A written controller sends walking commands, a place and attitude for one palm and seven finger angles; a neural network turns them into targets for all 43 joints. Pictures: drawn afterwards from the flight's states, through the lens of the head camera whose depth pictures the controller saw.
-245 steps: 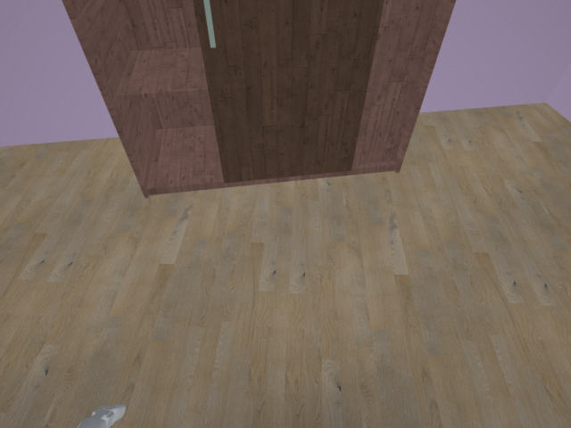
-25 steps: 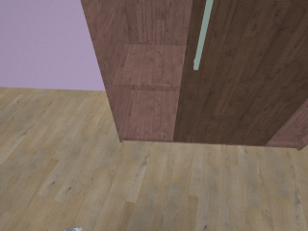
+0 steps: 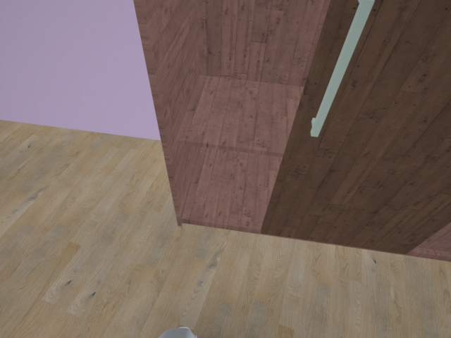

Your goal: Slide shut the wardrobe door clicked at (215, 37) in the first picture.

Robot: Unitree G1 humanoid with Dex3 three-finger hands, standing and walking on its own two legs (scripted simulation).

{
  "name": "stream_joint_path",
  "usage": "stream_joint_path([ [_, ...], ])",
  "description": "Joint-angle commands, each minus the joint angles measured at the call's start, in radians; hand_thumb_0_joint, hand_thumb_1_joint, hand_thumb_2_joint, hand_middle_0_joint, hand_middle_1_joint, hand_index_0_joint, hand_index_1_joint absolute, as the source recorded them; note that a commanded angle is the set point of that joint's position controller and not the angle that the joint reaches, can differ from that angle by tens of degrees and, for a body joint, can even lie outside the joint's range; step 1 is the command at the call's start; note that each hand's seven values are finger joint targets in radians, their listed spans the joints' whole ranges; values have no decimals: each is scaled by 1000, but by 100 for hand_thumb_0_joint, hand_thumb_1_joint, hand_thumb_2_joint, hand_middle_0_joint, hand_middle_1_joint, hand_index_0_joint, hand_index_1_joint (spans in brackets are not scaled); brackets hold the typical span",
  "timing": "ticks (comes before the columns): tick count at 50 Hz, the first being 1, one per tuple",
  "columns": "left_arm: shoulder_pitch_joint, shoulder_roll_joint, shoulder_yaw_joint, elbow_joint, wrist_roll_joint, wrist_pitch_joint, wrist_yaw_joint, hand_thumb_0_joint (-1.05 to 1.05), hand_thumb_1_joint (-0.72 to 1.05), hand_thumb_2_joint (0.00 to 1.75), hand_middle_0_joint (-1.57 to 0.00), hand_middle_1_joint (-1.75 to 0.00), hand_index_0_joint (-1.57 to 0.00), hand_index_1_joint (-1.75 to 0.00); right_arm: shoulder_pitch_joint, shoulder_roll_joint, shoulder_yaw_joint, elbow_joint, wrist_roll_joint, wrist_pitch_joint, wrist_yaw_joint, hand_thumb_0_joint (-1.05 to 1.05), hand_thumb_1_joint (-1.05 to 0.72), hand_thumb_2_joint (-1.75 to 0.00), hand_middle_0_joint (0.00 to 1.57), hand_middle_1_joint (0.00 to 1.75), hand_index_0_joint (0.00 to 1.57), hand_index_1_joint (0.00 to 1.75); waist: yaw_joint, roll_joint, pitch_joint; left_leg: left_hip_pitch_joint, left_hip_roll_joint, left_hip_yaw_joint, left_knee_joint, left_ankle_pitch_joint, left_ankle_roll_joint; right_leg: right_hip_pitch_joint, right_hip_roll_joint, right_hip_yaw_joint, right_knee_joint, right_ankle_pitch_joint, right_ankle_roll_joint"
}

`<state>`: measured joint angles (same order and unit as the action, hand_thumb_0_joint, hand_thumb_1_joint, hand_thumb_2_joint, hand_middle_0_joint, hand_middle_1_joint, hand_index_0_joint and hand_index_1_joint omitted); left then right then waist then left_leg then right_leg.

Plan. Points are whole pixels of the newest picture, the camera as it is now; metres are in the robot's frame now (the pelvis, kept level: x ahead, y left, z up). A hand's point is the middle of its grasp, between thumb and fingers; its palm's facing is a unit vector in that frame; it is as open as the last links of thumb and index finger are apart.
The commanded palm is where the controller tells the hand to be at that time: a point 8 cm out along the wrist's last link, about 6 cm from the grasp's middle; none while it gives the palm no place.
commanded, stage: take the last steps up to it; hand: right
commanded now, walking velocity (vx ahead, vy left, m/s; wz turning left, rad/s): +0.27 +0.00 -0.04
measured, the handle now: (334, 75) +0.63 -0.18 +0.15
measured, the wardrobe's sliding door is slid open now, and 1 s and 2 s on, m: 0.38 0.38 0.38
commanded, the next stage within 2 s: come to a stop and stand still in 0.30 s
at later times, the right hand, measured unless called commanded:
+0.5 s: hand out of the picture +0.11 -0.19 -0.18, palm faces +0.13 +0.98 -0.14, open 7.4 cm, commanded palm none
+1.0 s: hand (320, 335) +0.18 -0.17 -0.15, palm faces +0.02 +0.96 -0.29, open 7.4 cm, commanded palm none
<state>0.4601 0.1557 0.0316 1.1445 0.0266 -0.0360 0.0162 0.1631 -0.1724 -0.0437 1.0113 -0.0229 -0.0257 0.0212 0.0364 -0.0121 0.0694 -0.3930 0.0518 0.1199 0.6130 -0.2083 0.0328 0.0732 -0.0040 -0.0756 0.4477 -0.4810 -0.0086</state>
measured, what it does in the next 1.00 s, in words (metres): walks ahead: right foot, then left foot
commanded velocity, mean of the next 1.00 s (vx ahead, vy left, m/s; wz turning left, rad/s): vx -0.01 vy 0.04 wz -0.01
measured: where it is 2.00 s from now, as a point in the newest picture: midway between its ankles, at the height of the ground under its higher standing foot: outside the picture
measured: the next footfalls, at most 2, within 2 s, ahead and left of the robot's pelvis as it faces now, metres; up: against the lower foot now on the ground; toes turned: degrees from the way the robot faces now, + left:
right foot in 0.44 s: +0.25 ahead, -0.13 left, +0.00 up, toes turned -9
left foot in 0.94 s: +0.15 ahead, +0.15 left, +0.00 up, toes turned +4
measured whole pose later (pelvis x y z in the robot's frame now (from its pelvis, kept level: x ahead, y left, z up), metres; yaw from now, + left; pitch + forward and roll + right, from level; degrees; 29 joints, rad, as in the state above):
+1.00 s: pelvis +0.12 +0.03 +0.01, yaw +0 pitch -2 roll -1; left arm 0.21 0.21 0.08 1.04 0.02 0.07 0.01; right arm 0.23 -0.18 -0.04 1.01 -0.03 0.03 -0.03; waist 0.01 -0.05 0.03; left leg -0.22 0.04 0.05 0.57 -0.32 0.00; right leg -0.39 -0.07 -0.08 0.64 -0.34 0.01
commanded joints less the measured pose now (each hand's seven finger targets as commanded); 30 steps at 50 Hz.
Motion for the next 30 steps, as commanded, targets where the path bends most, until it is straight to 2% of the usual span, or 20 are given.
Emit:
stream_joint_path([
  [1, -13, 96, 18, -94, -25, -29, 1, 0, 90, 90, -20, -30, -20, -30, 428, -274, -68, 67, 12, -35, -28, 0, -90, -90, 20, 30, 20, 30, -171, 268, -232, 593, 409, -644, -338, 40, 199, -591, 17, 56, 784, -92, -41],
  [2, -45, 105, 27, -86, -25, -26, -1, 0, 90, 90, -20, -30, -20, -30, 325, -243, -67, 49, 16, -34, -30, 0, -90, -90, 20, 30, 20, 30, -144, 228, -167, 500, 376, -587, -366, -95, 194, -611, -40, 105, 854, -25, -53],
  [3, -110, 88, 30, -93, -19, -22, -7, 0, 90, 90, -20, -30, -20, -30, 236, -194, -53, 24, 14, -32, -34, 0, -90, -90, 20, 30, 20, 30, -130, 132, -65, 361, 351, -520, -397, -142, 180, -646, -73, 98, 864, 47, -46],
  [4, -114, 70, 26, -95, -13, -14, -10, 0, 90, 90, -20, -30, -20, -30, 171, -157, -40, 6, 13, -34, -38, 0, -90, -90, 20, 30, 20, 30, -85, 57, -25, 263, 326, -431, -403, -129, 163, -633, -102, 108, 839, 105, -37],
  [5, -100, 47, 25, -84, -8, -2, -12, 0, 90, 90, -20, -30, -20, -30, 131, -114, -30, -1, 11, -37, -42, 0, -90, -90, 20, 30, 20, 30, -54, 6, 6, 181, 292, -331, -416, -68, 140, -589, -118, 102, 798, 147, -29],
  [6, -72, 25, 21, -73, -4, 10, -14, 0, 90, 90, -20, -30, -20, -30, 114, -94, -21, -4, 6, -43, -43, 0, -90, -90, 20, 30, 20, 30, -27, 31, 22, 124, 265, -252, -430, 1, 123, -560, -123, 87, 755, 171, -16],
  [7, -56, 16, 19, -71, -2, 17, -16, 0, 90, 90, -20, -30, -20, -30, 123, -82, -14, 2, 4, -47, -42, 0, -90, -90, 20, 30, 20, 30, -16, 52, 24, 98, 239, -196, -434, 61, 112, -538, -118, 66, 708, 185, -4],
  [9, -52, 11, 19, -73, -1, 29, -17, 0, 90, 90, -20, -30, -20, -30, 135, -71, -12, 13, 2, -49, -41, 0, -90, -90, 20, 30, 20, 30, -3, 120, 32, 87, 215, -136, -445, 117, 114, -535, -121, 41, 619, 206, 14],
  [12, -114, 12, 19, -101, -4, 28, -27, 0, 90, 90, -20, -30, -20, -30, 162, -88, -12, 24, 2, -52, -38, 0, -90, -90, 20, 30, 20, 30, -13, 124, 34, 111, 200, -114, -450, 148, 125, -539, -117, 15, 477, 254, 22],
  [15, -189, 15, 17, -128, -7, 12, -34, 0, 90, 90, -20, -30, -20, -30, 192, -113, -17, 40, -3, -51, -37, 0, -90, -90, 20, 30, 20, 30, -39, 123, 14, 192, 203, -118, -413, 183, 131, -527, -95, -8, 324, 245, 19],
  [18, -228, 26, 17, -142, -8, 0, -34, 0, 90, 90, -20, -30, -20, -30, 208, -126, -24, 53, -3, -42, -38, 0, -90, -90, 20, 30, 20, 30, -52, 124, 20, 201, 212, -123, -375, 142, 123, -458, -73, -23, 222, 243, 7],
  [20, -181, 40, 16, -124, -5, -9, -29, 0, 90, 90, -20, -30, -20, -30, 199, -115, -23, 59, 0, -33, -40, 0, -90, -90, 20, 30, 20, 30, -25, 100, 20, 155, 181, -102, -292, 111, 91, -322, -52, -41, 100, 304, 4],
  [21, -114, 63, 15, -97, -2, -17, -21, 0, 90, 90, -20, -30, -20, -30, 202, -84, -14, 65, 3, -25, -44, 0, -90, -90, 20, 30, 20, 30, 1, 23, -14, 136, 127, -67, -144, 171, 58, -206, -62, 0, 16, 413, 3],
  [22, -40, 129, 23, -84, 5, -27, -7, 0, 90, 90, -20, -30, -20, -30, 239, -33, 0, 62, 13, -20, -49, 0, -90, -90, 20, 30, 20, 30, 9, -142, -94, 52, 35, -12, 39, 38, -3, -69, -227, 178, -24, 735, -53],
  [23, -31, 173, 20, -85, -5, -20, 9, 0, 90, 90, -20, -30, -20, -30, 291, 0, 14, 72, 29, -15, -54, 0, -90, -90, 20, 30, 20, 30, -17, -275, -173, 33, -11, -20, 173, -346, -45, -33, -396, 319, -70, 1091, -147],
  [24, -89, 159, 10, -92, -9, -4, 20, 0, 90, 90, -20, -30, -20, -30, 293, -16, 16, 83, 25, -5, -65, 0, -90, -90, 20, 30, 20, 30, -37, -169, -150, 93, 4, -86, 214, -430, -43, -123, -400, 273, -90, 1114, -190],
  [25, -166, 137, 1, -98, -12, -5, 33, 0, 90, 90, -20, -30, -20, -30, 276, -10, 20, 100, 22, 8, -67, 0, -90, -90, 20, 30, 20, 30, -55, -199, -102, 94, 28, -107, 225, -392, -53, -189, -363, 231, -122, 1109, -172],
  [27, -218, 131, 2, -107, -15, 10, 43, 0, 90, 90, -20, -30, -20, -30, 255, -39, 14, 106, 14, 31, -66, 0, -90, -90, 20, 30, 20, 30, -52, -161, -56, 76, 39, -116, 239, -333, -64, -210, -349, 182, -112, 1142, -162],
  [29, -218, 156, 23, -112, -18, 28, 48, 0, 90, 90, -20, -30, -20, -30, 238, -61, 0, 85, 9, 54, -63, 0, -90, -90, 20, 30, 20, 30, -40, -121, -76, 37, 27, -117, 302, -304, -68, -182, -359, 161, -104, 1136, -178],
  [30, -218, 167, 35, -119, -17, 34, 50, 0, 90, 90, -20, -30, -20, -30, 226, -73, -6, 70, 7, 62, -60, 0, -90, -90, 20, 30, 20, 30, -36, -55, -82, 15, 20, -118, 331, -302, -67, -175, -375, 162, -97, 1125, -192],
])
